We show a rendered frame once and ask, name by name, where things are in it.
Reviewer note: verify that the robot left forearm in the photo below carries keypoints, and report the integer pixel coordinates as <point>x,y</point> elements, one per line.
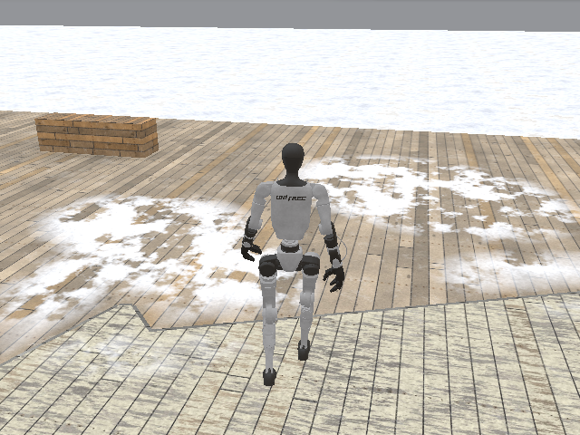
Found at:
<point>249,235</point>

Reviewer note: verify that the left robot upper arm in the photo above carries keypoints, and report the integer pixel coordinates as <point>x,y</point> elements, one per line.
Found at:
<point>263,190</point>

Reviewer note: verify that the right robot hand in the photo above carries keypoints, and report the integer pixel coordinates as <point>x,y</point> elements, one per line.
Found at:
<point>338,279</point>

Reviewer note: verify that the left robot hand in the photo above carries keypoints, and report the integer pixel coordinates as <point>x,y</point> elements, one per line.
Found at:
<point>253,248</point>

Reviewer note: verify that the left robot foot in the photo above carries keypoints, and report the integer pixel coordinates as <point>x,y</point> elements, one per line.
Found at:
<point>269,378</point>

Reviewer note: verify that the robot right thigh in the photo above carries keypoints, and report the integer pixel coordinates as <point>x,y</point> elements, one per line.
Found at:
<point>310,271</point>

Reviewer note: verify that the right robot upper arm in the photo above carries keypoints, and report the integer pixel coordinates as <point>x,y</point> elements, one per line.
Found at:
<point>323,206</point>

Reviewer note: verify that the robot right forearm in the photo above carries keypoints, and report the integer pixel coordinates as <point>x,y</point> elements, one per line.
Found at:
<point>333,249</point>

